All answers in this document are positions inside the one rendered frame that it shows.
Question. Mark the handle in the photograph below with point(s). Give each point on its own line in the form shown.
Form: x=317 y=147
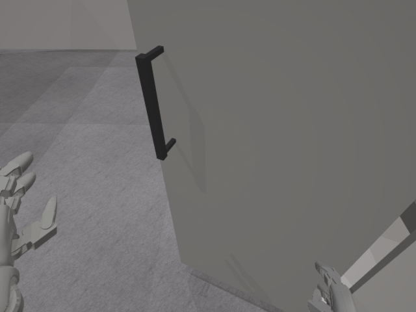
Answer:
x=143 y=62

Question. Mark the robot left hand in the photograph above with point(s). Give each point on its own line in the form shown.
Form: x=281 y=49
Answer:
x=11 y=192

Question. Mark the robot right hand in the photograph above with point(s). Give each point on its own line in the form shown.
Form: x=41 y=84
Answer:
x=338 y=296

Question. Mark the fridge door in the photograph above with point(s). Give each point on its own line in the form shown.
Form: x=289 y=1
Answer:
x=295 y=128

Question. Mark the left robot forearm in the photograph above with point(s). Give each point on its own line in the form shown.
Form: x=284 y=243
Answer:
x=11 y=299

